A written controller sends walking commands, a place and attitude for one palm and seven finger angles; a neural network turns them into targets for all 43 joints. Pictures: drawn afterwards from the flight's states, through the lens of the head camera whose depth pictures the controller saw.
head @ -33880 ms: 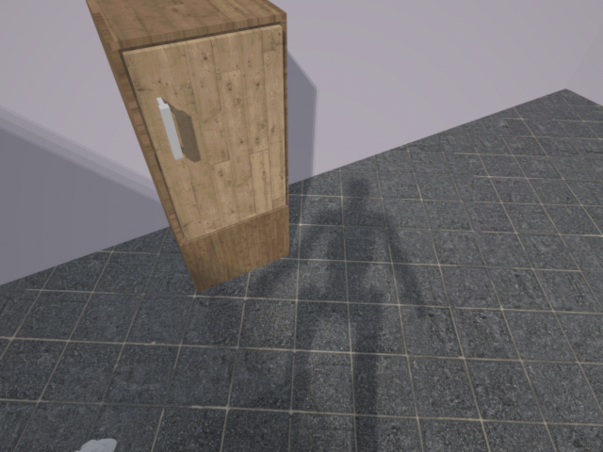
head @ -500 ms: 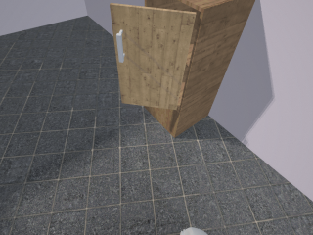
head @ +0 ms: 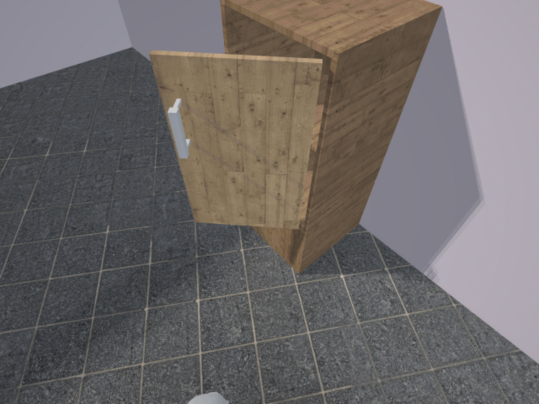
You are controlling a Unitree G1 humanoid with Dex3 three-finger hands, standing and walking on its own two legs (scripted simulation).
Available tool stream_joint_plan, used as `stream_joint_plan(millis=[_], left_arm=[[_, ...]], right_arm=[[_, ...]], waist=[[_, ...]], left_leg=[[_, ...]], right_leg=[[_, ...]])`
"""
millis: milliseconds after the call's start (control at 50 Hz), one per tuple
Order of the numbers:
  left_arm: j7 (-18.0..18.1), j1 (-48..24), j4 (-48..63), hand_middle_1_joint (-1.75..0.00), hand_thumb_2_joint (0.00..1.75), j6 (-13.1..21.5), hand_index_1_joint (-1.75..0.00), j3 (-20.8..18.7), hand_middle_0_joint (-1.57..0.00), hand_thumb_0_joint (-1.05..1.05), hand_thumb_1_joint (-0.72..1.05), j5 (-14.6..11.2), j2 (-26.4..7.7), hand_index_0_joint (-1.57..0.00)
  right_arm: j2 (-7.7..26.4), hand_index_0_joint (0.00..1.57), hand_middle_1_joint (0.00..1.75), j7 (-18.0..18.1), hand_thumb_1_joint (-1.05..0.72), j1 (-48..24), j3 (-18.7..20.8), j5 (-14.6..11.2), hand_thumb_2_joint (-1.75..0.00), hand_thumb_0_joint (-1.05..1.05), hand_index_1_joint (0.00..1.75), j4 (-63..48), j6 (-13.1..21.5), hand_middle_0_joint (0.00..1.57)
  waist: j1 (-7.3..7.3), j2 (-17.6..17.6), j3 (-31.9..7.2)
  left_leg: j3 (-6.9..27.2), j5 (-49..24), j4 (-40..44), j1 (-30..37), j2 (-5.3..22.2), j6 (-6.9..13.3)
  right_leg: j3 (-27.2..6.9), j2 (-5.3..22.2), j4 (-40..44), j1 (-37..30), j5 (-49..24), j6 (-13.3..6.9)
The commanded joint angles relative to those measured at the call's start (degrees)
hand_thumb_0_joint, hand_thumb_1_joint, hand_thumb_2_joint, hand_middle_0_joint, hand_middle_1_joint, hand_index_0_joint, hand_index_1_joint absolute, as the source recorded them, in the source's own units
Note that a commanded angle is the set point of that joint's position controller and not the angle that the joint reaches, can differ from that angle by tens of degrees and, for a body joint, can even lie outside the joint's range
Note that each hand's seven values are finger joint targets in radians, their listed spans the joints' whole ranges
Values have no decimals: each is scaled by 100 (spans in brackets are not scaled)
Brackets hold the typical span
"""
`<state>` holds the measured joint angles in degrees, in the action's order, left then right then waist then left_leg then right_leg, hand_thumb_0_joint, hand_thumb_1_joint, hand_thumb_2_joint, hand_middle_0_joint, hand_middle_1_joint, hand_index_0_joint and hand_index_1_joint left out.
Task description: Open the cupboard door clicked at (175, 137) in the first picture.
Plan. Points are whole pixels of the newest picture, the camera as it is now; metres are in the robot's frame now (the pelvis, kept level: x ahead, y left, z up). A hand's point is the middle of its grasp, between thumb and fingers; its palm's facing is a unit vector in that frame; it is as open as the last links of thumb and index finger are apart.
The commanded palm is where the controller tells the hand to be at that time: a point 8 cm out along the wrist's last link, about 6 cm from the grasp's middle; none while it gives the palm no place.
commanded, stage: take the last steps up to it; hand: left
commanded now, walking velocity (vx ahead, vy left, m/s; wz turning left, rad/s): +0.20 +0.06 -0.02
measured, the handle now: (181, 129) +0.70 +0.25 -0.02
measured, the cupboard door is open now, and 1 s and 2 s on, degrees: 45 45 45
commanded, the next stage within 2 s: come to a stop and stand still in 0.08 s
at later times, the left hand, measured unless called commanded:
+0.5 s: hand (151, 378) +0.19 +0.22 -0.18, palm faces +0.02 -0.98 -0.22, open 7.3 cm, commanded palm none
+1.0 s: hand (136, 396) +0.16 +0.24 -0.18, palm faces -0.01 -0.97 -0.24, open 7.4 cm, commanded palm none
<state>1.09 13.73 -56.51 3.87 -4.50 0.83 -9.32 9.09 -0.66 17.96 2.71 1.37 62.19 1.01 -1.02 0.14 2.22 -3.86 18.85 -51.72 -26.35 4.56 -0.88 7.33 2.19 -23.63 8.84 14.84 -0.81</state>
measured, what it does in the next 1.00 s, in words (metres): walks ahead: left foot, then right foot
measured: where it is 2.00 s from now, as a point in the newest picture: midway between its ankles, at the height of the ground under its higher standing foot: outside the picture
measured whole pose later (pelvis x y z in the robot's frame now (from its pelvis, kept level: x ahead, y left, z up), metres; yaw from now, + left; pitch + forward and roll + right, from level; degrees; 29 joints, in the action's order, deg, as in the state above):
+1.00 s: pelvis +0.11 +0.05 -0.02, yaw -2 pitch -1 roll +0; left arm 1.7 16.7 -53.5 -2.1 -1.0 1.4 -10.8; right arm 10.0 1.4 15.7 1.6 1.6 51.5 -0.3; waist -0.3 0.6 0.1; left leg -2.9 20.7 -35.1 -13.8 -0.5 2.0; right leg 2.8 2.7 -34.6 17.4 16.4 0.9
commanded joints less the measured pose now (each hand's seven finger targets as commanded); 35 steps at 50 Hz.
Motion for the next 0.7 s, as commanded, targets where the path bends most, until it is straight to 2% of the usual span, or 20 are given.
stream_joint_plan(millis=[0,40,80,100,120,140,160,180,220,240,400,440,460,480,500,520,540,580,620,680], left_arm=[[-91,446,-63,-30,90,46,-30,-46,-20,0,90,72,-765,-20],[-98,407,-128,-30,90,1,-30,-66,-20,0,90,49,-883,-20],[-107,397,-163,-30,90,-79,-30,-37,-20,0,90,23,-816,-20],[-123,499,-113,-30,90,-114,-30,5,-20,0,90,29,-604,-20],[-128,530,44,-30,90,-112,-30,69,-20,0,90,-23,-343,-20],[-89,242,165,-30,90,-109,-30,105,-20,0,90,19,-430,-20],[-78,1,191,-30,90,-111,-30,128,-20,0,90,14,-352,-20],[-81,19,103,-30,90,-128,-30,121,-20,0,90,6,-380,-20],[-66,426,-172,-30,90,-264,-30,202,-20,0,90,-29,-165,-20],[-43,634,-263,-30,90,-352,-30,227,-20,0,90,-43,-142,-20],[-7,511,150,-30,90,-662,-30,42,-20,0,90,47,-520,-20],[-7,562,224,-30,90,-642,-30,13,-20,0,90,41,-549,-20],[-2,608,242,-30,90,-605,-30,4,-20,0,90,48,-633,-20],[16,585,296,-30,90,-551,-30,-22,-20,0,90,93,-859,-20],[26,353,369,-30,90,-508,-30,-36,-20,0,90,132,-1173,-20],[42,366,362,-30,90,-464,-30,-20,-20,0,90,85,-1200,-20],[89,260,331,-30,90,-439,-30,-12,-20,0,90,81,-1169,-20],[117,10,306,-30,90,-404,-30,39,-20,0,90,48,-1048,-20],[137,-48,339,-30,90,-401,-30,19,-20,0,90,57,-1041,-20],[125,36,237,-30,90,-383,-30,-9,-20,0,90,61,-1132,-20]], right_arm=[[46,20,30,-77,-90,-224,48,-8,-90,0,30,-469,133,20],[170,20,30,-76,-90,-192,51,6,-90,0,30,-494,175,20],[480,20,30,-28,-90,250,91,24,-90,0,30,-335,244,20],[918,20,30,30,-90,754,198,63,-90,0,30,-240,273,20],[1486,20,30,120,-90,1344,306,124,-90,0,30,-187,256,20],[1443,20,30,173,-90,1368,266,105,-90,0,30,-182,211,20],[1345,20,30,212,-90,1023,216,77,-90,0,30,-264,213,20],[1051,20,30,237,-90,536,124,54,-90,0,30,-399,217,20],[677,20,30,315,-90,-217,-84,41,-90,0,30,-528,274,20],[695,20,30,344,-90,-359,-112,20,-90,0,30,-524,259,20],[1172,20,30,412,-90,-565,220,17,-90,0,30,-527,-134,20],[1168,20,30,394,-90,-664,263,2,-90,0,30,-572,-174,20],[1126,20,30,375,-90,-669,265,-19,-90,0,30,-594,-197,20],[955,20,30,346,-90,-586,273,-60,-90,0,30,-622,-220,20],[650,20,30,277,-90,-349,231,-95,-90,0,30,-659,-255,20],[505,20,30,263,-90,-541,201,-107,-90,0,30,-696,-337,20],[490,20,30,272,-90,-715,185,-94,-90,0,30,-725,-396,20],[540,20,30,250,-90,-744,173,-106,-90,0,30,-624,-402,20],[505,20,30,212,-90,-685,139,-116,-90,0,30,-583,-382,20],[470,20,30,187,-90,-684,90,-117,-90,0,30,-559,-337,20]], waist=[[164,-772,152],[84,-724,107],[-154,-286,-73],[-336,675,-318],[-527,1752,-666],[-567,1240,-671],[-451,1204,-452],[-249,882,-178],[183,496,-78],[251,571,-281],[169,749,-296],[255,794,-366],[287,522,-431],[263,-182,-515],[110,-1150,-466],[276,-1139,-471],[276,-1149,-423],[173,-927,-345],[201,-918,-496],[298,-991,-576]], left_leg=[[-206,-509,1237,230,-84,-56],[-322,-832,1824,732,-233,-36],[-309,-928,2436,1942,-305,9],[692,-1020,2659,2714,442,309],[2338,-1179,3280,3218,1686,987],[2728,-918,3563,2934,1992,1326],[2645,-1067,3604,2489,1961,1411],[2182,-1681,3627,1892,1816,1328],[1016,-3667,3484,1153,1381,1001],[679,-4354,3353,1192,1277,942],[848,-4086,2863,1340,1513,1055],[777,-3732,2588,1255,1329,869],[671,-3190,2330,1141,1099,687],[309,-2066,1769,935,550,360],[-254,-191,1060,623,-201,21],[-12,1473,44,558,-501,-37],[423,1684,-598,284,-443,1],[587,1271,-1098,-28,-410,-78],[504,1125,-597,104,-403,-142],[354,1020,492,377,-445,-170]], right_leg=[[-785,1329,1041,264,-911,-772],[-710,1232,783,356,-594,-646],[-518,950,-71,880,-323,-448],[-216,459,-1330,1571,249,-213],[238,-172,-2953,2327,1899,25],[-319,-107,-4002,2555,2150,-77],[-548,117,-4594,2812,1800,-97],[-750,311,-4596,2663,1369,-57],[-841,465,-3431,1595,894,148],[-722,377,-2890,1162,893,203],[-468,-5,-1896,884,669,85],[-462,5,-1187,498,-1,51],[-580,83,-688,232,-851,6],[-1242,581,-238,88,-2143,-180],[-1960,1484,69,95,-3113,-649],[-2288,2010,419,342,-3638,-1139],[-2304,1950,366,314,-3812,-1291],[-1884,1647,151,-14,-4159,-1246],[-1557,1504,127,-266,-4071,-1103],[-1593,1458,179,-609,-3703,-1074]])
